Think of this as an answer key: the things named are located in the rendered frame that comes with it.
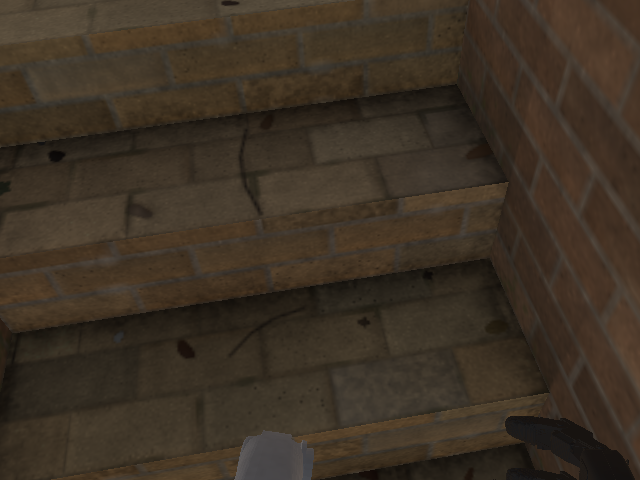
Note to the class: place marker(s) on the right robot hand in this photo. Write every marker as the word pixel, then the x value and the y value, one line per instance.
pixel 572 443

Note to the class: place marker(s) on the left robot thigh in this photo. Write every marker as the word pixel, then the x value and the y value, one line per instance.
pixel 275 456

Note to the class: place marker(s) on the robot left shin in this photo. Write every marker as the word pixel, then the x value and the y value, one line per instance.
pixel 243 446

